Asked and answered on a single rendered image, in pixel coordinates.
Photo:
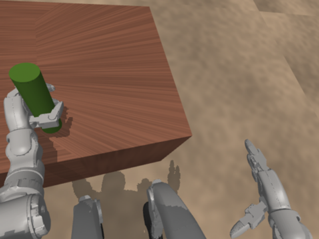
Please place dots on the right robot hand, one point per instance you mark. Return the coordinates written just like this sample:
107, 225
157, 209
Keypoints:
272, 193

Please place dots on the left robot hand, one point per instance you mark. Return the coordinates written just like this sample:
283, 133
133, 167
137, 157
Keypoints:
18, 115

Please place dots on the right robot foot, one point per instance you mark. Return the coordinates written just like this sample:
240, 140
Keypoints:
147, 220

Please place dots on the can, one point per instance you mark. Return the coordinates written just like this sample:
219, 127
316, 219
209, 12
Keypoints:
31, 85

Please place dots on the left robot arm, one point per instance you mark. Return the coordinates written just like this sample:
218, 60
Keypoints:
23, 211

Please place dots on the right robot arm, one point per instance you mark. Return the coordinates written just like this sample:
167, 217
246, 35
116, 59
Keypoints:
285, 224

